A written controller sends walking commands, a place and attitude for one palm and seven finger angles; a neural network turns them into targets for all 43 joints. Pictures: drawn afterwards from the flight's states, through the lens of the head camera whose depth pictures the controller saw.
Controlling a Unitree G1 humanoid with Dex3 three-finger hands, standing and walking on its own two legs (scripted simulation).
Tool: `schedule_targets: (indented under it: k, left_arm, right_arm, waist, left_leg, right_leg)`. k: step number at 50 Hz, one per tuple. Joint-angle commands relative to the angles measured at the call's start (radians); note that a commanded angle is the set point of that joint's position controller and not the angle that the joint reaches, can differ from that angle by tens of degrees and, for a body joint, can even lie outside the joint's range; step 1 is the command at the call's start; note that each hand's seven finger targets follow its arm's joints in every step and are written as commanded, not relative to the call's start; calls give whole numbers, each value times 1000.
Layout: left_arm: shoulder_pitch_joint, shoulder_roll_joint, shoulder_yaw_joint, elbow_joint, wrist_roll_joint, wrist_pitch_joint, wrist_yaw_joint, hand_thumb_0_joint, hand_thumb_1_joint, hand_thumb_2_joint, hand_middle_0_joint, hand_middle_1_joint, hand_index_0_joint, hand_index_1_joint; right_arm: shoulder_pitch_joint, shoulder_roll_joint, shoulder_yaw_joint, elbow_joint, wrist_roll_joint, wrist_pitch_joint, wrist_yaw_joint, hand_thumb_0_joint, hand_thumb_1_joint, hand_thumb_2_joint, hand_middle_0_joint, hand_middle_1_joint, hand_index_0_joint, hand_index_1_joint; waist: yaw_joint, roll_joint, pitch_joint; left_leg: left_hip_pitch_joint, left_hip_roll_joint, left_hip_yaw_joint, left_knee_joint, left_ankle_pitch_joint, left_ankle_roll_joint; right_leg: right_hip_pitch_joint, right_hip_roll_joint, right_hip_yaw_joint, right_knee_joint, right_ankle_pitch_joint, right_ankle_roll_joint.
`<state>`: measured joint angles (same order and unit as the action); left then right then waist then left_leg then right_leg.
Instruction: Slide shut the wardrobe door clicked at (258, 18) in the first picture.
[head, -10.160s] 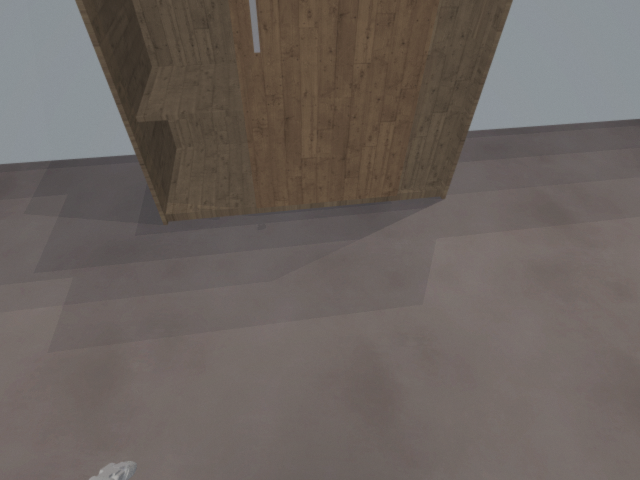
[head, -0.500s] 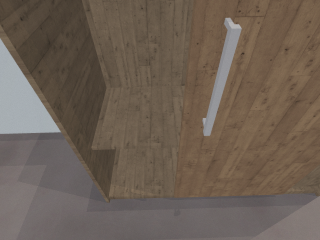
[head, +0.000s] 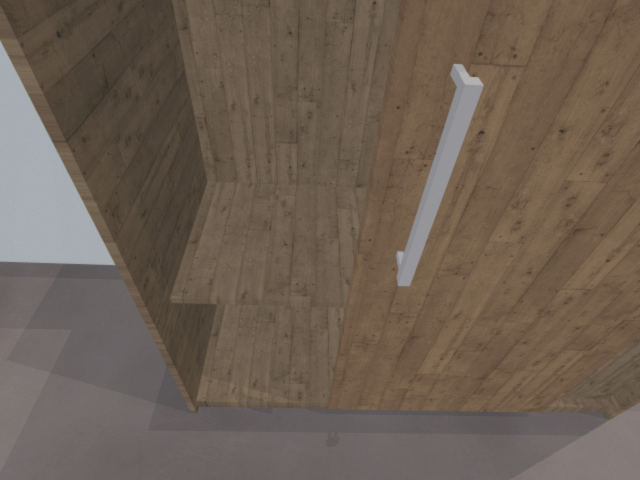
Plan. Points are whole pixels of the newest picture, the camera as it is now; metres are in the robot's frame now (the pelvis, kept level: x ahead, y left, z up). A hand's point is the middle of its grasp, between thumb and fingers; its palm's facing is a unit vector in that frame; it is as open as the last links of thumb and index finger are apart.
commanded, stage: come to a stop and stand still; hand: right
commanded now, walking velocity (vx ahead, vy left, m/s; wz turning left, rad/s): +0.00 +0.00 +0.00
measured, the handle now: (426, 194) +0.45 -0.11 +0.15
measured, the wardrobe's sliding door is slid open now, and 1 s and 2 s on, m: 0.40 0.40 0.40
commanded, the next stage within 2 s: look again from close up in 0.30 s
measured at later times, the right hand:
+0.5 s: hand out of the picture -0.03 -0.14 -0.17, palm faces +0.01 +0.98 -0.19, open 7.4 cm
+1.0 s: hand out of the picture -0.02 -0.13 -0.17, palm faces +0.03 +0.98 -0.19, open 7.4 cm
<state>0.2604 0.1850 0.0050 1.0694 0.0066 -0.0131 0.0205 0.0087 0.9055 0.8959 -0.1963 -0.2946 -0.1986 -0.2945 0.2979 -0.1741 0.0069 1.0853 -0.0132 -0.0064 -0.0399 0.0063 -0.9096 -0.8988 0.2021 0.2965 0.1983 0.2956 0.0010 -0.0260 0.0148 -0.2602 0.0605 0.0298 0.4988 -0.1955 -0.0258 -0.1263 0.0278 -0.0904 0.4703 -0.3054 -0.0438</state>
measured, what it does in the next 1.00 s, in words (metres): stands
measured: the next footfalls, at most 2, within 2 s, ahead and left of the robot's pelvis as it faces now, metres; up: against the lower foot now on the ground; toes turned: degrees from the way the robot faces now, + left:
none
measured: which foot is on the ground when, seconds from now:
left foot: down 0.00-1.00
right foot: down 0.00-1.00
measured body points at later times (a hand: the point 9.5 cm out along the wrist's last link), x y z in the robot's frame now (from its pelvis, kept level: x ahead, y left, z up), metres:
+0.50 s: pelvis -0.01 +0.02 +0.00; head -0.01 +0.03 +0.45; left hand -0.04 +0.22 -0.17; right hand -0.03 -0.19 -0.15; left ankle +0.05 +0.14 -0.74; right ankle -0.03 -0.09 -0.74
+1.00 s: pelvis -0.01 +0.03 +0.00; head -0.01 +0.04 +0.45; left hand -0.05 +0.23 -0.17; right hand -0.03 -0.18 -0.15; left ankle +0.05 +0.14 -0.74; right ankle -0.03 -0.09 -0.74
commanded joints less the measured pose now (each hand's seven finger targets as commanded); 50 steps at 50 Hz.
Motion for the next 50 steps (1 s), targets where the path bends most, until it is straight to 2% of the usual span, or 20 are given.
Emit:
schedule_targets:
  k: [1,3,8,14,16,17,18,21,22,24,26,28,34,36,37,41,42,45,48,50]
  left_arm:
    - [41,93,18,-14,1,-15,1,0,900,900,-200,-300,-200,-300]
    - [46,85,16,-3,-1,-13,-1,0,900,900,-200,-300,-200,-300]
    - [62,67,12,25,-1,-14,0,0,900,900,-200,-300,-200,-300]
    - [86,44,10,48,-3,-14,3,0,900,900,-200,-300,-200,-300]
    - [96,37,9,55,-2,-13,4,0,900,900,-200,-300,-200,-300]
    - [97,35,9,59,-4,-10,3,0,900,900,-200,-300,-200,-300]
    - [102,34,9,60,-3,-10,3,0,900,900,-200,-300,-200,-300]
    - [117,23,9,66,-2,-9,4,0,900,900,-200,-300,-200,-300]
    - [122,22,8,69,-3,-7,3,0,900,900,-200,-300,-200,-300]
    - [130,16,8,71,-2,-8,4,0,900,900,-200,-300,-200,-300]
    - [139,14,8,75,-2,-10,5,0,900,900,-200,-300,-200,-300]
    - [143,12,7,75,-3,-8,4,0,900,900,-200,-300,-200,-300]
    - [159,3,6,77,-1,-8,5,0,900,900,-200,-300,-200,-300]
    - [167,-3,5,78,-1,-10,6,0,900,900,-200,-300,-200,-300]
    - [170,-3,5,81,-3,-9,6,0,900,900,-200,-300,-200,-300]
    - [175,-7,4,79,-1,-11,7,0,900,900,-200,-300,-200,-300]
    - [177,-8,4,80,-3,-9,7,0,900,900,-200,-300,-200,-300]
    - [178,-9,3,78,0,-8,7,0,900,900,-200,-300,-200,-300]
    - [187,-11,4,76,-1,-7,7,0,900,900,-200,-300,-200,-300]
    - [190,-13,3,75,0,-7,8,0,900,900,-200,-300,-200,-300]
  right_arm:
    - [47,-91,-15,-23,1,-18,-6,0,-900,-900,200,300,200,300]
    - [51,-90,-15,-18,0,-19,-5,0,-900,-900,200,300,200,300]
    - [64,-73,-16,-1,0,-23,-7,0,-900,-900,200,300,200,300]
    - [81,-57,-15,17,1,-27,-9,0,-900,-900,200,300,200,300]
    - [87,-50,-14,22,1,-27,-10,0,-900,-900,200,300,200,300]
    - [87,-55,-14,24,0,-28,-9,0,-900,-900,200,300,200,300]
    - [89,-48,-14,27,1,-28,-10,0,-900,-900,200,300,200,300]
    - [94,-45,-15,31,0,-28,-10,0,-900,-900,200,300,200,300]
    - [98,-45,-14,33,0,-29,-10,0,-900,-900,200,300,200,300]
    - [98,-40,-16,34,0,-29,-10,0,-900,-900,200,300,200,300]
    - [102,-33,-16,36,1,-29,-10,0,-900,-900,200,300,200,300]
    - [105,-34,-17,36,0,-30,-11,0,-900,-900,200,300,200,300]
    - [114,-29,-20,37,-1,-30,-11,0,-900,-900,200,300,200,300]
    - [113,-22,-21,37,-1,-30,-11,0,-900,-900,200,300,200,300]
    - [113,-28,-20,36,-1,-31,-12,0,-900,-900,200,300,200,300]
    - [117,-22,-22,35,-1,-31,-12,0,-900,-900,200,300,200,300]
    - [118,-22,-22,35,-1,-32,-12,0,-900,-900,200,300,200,300]
    - [118,-18,-23,34,-1,-30,-12,0,-900,-900,200,300,200,300]
    - [120,-17,-25,31,-2,-30,-11,0,-900,-900,200,300,200,300]
    - [119,-18,-26,31,-1,-28,-11,0,-900,-900,200,300,200,300]
  waist:
    - [3,44,78]
    - [2,46,78]
    - [2,29,72]
    - [2,35,66]
    - [2,29,75]
    - [1,49,82]
    - [4,29,82]
    - [4,30,91]
    - [3,51,93]
    - [5,41,93]
    - [7,28,79]
    - [6,52,88]
    - [6,39,97]
    - [8,33,89]
    - [6,56,88]
    - [5,35,83]
    - [6,56,83]
    - [5,37,107]
    - [7,54,102]
    - [6,38,105]
  left_leg:
    - [22,51,-73,-74,80,42]
    - [24,53,-79,-88,56,43]
    - [26,54,-84,-99,58,45]
    - [35,56,-90,-103,88,48]
    - [26,55,-90,-108,66,49]
    - [23,53,-95,-121,45,50]
    - [16,55,-97,-121,35,51]
    - [1,53,-103,-131,-4,51]
    - [0,51,-105,-140,-12,53]
    - [-7,52,-111,-140,-26,54]
    - [-6,49,-110,-132,-9,55]
    - [-6,51,-114,-144,-30,55]
    - [-24,49,-119,-149,-58,56]
    - [-21,46,-117,-142,-33,58]
    - [-9,45,-111,-148,-31,56]
    - [-10,48,-116,-140,-18,59]
    - [-4,45,-112,-146,-18,58]
    - [-25,47,-115,-148,-50,59]
    - [-23,45,-120,-158,-72,59]
    - [-32,44,-118,-156,-81,59]
  right_leg:
    - [-96,-126,138,-159,92,8]
    - [-100,-122,135,-164,61,8]
    - [-87,-120,124,-162,65,10]
    - [-80,-120,113,-153,86,11]
    - [-82,-119,115,-158,68,11]
    - [-86,-118,114,-155,54,12]
    - [-85,-117,110,-158,50,13]
    - [-89,-116,109,-157,26,14]
    - [-90,-116,109,-156,23,13]
    - [-91,-114,108,-155,22,13]
    - [-80,-118,106,-156,32,13]
    - [-93,-115,104,-150,20,14]
    - [-99,-115,100,-149,11,16]
    - [-91,-120,102,-152,28,15]
    - [-98,-120,103,-147,25,15]
    - [-94,-119,99,-144,39,16]
    - [-99,-120,99,-143,37,15]
    - [-109,-119,99,-148,22,18]
    - [-112,-115,100,-143,15,17]
    - [-110,-116,100,-145,10,17]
